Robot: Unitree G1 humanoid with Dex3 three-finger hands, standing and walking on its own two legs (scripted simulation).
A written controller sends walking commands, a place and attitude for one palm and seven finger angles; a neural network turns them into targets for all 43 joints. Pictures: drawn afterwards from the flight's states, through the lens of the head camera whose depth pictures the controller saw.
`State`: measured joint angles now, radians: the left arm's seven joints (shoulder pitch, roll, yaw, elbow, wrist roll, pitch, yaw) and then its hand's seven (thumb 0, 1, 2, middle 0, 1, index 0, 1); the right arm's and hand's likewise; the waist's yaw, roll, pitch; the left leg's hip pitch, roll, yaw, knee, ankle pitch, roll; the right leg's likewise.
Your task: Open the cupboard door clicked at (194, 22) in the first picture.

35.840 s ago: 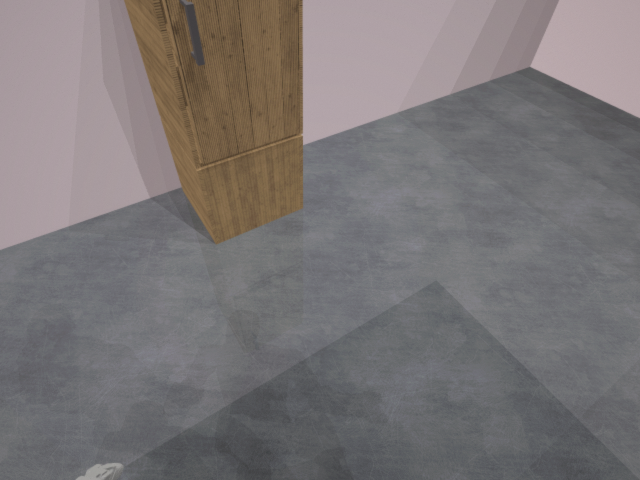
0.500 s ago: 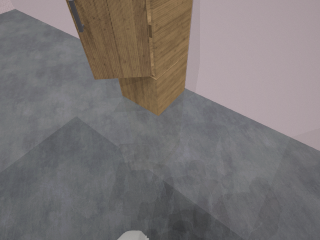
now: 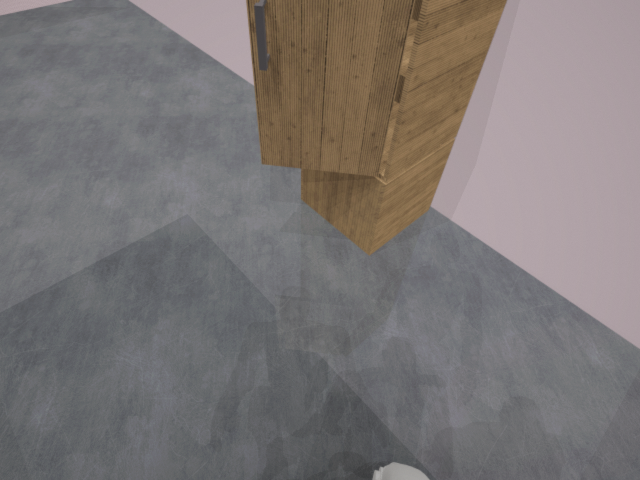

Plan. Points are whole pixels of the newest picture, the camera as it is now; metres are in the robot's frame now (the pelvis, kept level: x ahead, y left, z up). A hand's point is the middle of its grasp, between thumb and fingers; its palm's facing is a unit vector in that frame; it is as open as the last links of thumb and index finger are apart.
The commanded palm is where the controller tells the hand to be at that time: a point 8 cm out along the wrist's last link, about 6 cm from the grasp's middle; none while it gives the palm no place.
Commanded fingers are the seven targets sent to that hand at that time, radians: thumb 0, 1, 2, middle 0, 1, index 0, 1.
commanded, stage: take the last steps up to it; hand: left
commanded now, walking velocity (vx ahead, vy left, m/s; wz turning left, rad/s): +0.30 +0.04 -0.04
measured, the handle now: (263, 34) +1.02 +0.23 +0.07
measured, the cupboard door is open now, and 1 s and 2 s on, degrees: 41 41 41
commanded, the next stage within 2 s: come to a stop and stand still in 0.90 s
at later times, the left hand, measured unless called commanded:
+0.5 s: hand (241, 387) +0.27 +0.15 -0.16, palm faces +0.06 -0.97 -0.23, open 7.1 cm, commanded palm none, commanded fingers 0.00 0.90 0.90 -0.20 -0.30 -0.20 -0.30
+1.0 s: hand (224, 342) +0.35 +0.20 -0.19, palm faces +0.08 -0.99 -0.15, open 7.4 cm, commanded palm none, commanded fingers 0.00 0.90 0.90 -0.20 -0.30 -0.20 -0.30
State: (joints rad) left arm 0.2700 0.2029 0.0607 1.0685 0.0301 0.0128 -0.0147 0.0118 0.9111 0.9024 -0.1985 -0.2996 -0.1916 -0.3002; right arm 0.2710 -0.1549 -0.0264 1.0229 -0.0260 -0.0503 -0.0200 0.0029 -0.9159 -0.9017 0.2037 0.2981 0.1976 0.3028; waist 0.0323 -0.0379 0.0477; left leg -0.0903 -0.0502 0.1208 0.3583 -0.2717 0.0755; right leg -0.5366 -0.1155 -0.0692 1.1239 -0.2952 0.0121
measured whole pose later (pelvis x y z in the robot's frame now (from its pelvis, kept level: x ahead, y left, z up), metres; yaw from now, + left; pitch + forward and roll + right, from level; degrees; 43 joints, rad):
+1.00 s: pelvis +0.39 +0.04 -0.01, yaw -1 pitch +0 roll +1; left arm 0.32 0.13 0.04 1.11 0.02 -0.01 0.01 0.01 0.91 0.90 -0.20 -0.30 -0.19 -0.30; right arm 0.14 -0.14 -0.03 1.01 -0.03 -0.06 -0.03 0.00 -0.92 -0.90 0.20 0.30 0.20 0.30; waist 0.05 -0.04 0.08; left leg -0.28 -0.02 0.16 0.50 -0.22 0.07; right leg -0.43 -0.09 -0.06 1.15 -0.43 -0.02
